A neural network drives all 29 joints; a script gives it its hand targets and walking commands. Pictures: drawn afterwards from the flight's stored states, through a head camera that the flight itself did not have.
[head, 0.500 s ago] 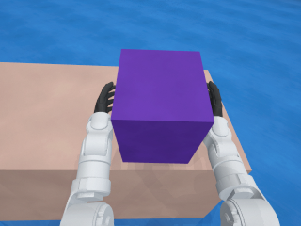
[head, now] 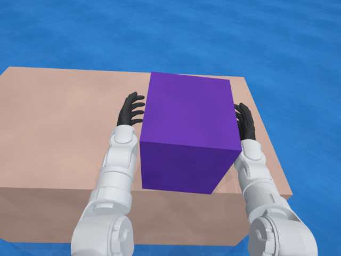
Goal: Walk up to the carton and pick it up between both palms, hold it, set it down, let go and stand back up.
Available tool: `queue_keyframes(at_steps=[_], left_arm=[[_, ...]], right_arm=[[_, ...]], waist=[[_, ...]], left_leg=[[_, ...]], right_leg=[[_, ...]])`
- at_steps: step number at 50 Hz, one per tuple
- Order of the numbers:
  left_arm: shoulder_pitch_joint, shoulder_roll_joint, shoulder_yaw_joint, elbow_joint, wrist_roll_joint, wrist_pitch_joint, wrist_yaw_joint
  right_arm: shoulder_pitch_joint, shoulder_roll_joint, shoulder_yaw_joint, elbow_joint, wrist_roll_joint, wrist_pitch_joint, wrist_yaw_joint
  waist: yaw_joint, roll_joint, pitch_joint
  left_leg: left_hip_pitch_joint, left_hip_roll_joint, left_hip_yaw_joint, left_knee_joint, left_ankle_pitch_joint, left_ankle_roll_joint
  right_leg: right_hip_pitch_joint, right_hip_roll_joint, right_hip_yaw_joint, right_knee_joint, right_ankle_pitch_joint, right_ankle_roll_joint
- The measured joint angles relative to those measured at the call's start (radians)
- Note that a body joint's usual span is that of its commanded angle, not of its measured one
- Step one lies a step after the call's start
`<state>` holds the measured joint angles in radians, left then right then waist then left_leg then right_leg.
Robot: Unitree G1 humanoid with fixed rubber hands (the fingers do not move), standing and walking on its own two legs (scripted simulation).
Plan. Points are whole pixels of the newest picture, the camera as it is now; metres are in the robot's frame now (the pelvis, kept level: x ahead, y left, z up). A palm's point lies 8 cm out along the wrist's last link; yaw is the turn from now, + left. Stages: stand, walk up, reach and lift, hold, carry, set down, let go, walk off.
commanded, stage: set down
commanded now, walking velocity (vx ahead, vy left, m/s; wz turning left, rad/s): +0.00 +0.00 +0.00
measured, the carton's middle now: (183, 137) +0.41 -0.01 +0.04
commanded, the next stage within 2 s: none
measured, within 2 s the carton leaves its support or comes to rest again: rests again in 0.72 s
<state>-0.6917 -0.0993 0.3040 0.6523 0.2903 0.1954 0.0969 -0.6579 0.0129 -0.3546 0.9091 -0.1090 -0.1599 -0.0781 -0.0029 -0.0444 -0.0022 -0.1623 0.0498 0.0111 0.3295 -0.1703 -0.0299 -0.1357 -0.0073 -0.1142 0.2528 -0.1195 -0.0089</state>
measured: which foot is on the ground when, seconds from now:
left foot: down 0.00-1.00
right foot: down 0.00-1.00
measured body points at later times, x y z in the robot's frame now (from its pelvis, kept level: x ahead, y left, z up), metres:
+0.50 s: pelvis +0.01 +0.00 +0.00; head +0.04 +0.01 +0.45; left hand +0.43 +0.13 +0.08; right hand +0.42 -0.16 +0.08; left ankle +0.00 +0.13 -0.75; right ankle +0.01 -0.11 -0.75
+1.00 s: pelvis +0.02 +0.00 +0.00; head +0.08 +0.01 +0.44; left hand +0.45 +0.12 +0.05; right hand +0.43 -0.17 +0.05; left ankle +0.00 +0.13 -0.75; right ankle +0.01 -0.11 -0.75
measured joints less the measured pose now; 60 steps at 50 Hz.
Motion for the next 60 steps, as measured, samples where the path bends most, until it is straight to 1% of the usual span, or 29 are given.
queue_keyframes(at_steps=[6,15,21,34,42,49,55,60], left_arm=[[-0.023,-0.006,0.047,0.06,0.017,-0.038,-0.004],[-0.02,0.005,0.064,0.13,0.009,-0.101,0.01],[-0.024,0.006,0.064,0.163,-0.012,-0.15,0.024],[-0.056,-0.001,0.122,0.232,0.01,-0.198,0.021],[-0.055,0.0,0.132,0.257,0.011,-0.252,0.026],[-0.075,0.009,0.144,0.3,0.013,-0.297,0.029],[-0.073,0.017,0.135,0.327,-0.001,-0.336,0.035],[-0.075,0.024,0.131,0.372,-0.014,-0.383,0.04]], right_arm=[[-0.015,0.011,-0.052,0.021,-0.056,-0.008,0.017],[-0.029,0.031,-0.115,0.04,-0.126,-0.038,0.041],[-0.034,0.03,-0.132,0.045,-0.146,-0.062,0.05],[-0.059,0.028,-0.179,0.074,-0.193,-0.072,0.062],[-0.062,0.034,-0.205,0.084,-0.222,-0.108,0.07],[-0.071,0.034,-0.224,0.098,-0.243,-0.129,0.07],[-0.071,0.031,-0.22,0.111,-0.247,-0.15,0.064],[-0.07,0.024,-0.221,0.135,-0.259,-0.174,0.056]], waist=[[0.003,0.002,-0.014],[0.001,0.015,-0.025],[0.004,0.027,-0.049],[-0.002,0.035,-0.063],[0.0,0.038,-0.075],[0.001,0.037,-0.076],[0.001,0.042,-0.087],[0.003,0.047,-0.103]], left_leg=[[-0.012,0.0,0.007,-0.013,0.007,0.002],[-0.056,-0.001,0.007,-0.01,0.008,0.0],[-0.096,0.002,0.01,0.005,-0.001,0.0],[-0.114,0.001,0.019,-0.004,-0.005,0.001],[-0.151,0.004,0.025,0.007,-0.013,0.0],[-0.183,0.006,0.027,0.014,-0.015,0.0],[-0.225,0.008,0.026,0.026,-0.018,-0.001],[-0.263,0.009,0.025,0.036,-0.02,-0.001]], right_leg=[[-0.021,0.0,0.007,-0.001,0.003,0.0],[-0.065,-0.002,0.006,0.005,0.002,0.0],[-0.102,0.001,0.01,0.011,-0.001,0.0],[-0.132,-0.001,0.018,0.02,-0.011,0.002],[-0.173,0.001,0.024,0.032,-0.017,0.001],[-0.207,0.003,0.027,0.041,-0.019,0.0],[-0.246,0.004,0.026,0.048,-0.019,-0.001],[-0.283,0.005,0.026,0.054,-0.019,-0.002]])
